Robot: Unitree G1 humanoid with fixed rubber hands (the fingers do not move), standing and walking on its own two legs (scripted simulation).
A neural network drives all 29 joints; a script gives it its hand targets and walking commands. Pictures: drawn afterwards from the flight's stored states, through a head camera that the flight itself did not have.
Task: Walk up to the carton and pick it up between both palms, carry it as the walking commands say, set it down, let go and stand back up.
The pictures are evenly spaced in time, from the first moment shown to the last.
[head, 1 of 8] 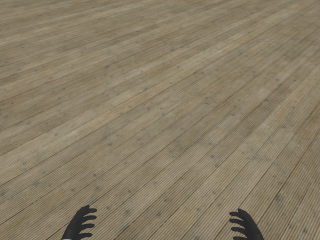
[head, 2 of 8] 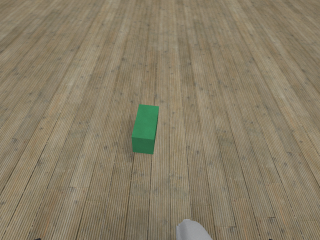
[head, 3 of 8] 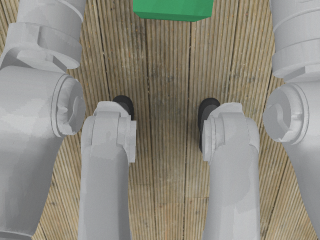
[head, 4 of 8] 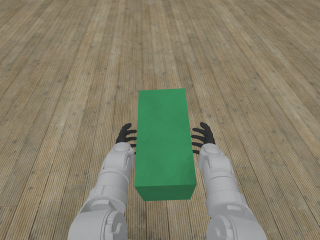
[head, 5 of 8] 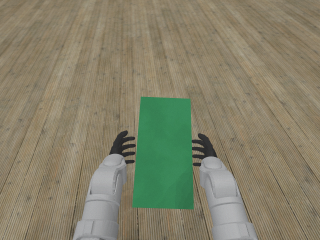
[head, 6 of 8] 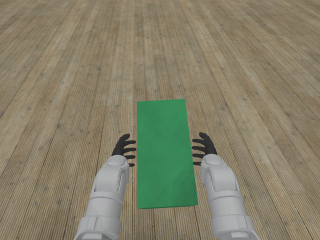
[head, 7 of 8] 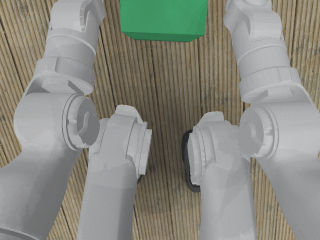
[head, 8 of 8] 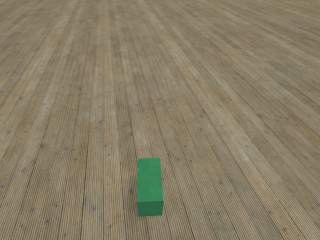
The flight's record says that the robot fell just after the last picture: no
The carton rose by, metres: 0.69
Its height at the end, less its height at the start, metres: +0.00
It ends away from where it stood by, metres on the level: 4.43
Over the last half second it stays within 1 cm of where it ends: yes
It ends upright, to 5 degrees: yes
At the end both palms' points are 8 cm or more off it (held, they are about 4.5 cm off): yes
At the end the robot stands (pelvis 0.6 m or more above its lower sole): yes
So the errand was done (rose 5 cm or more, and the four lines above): yes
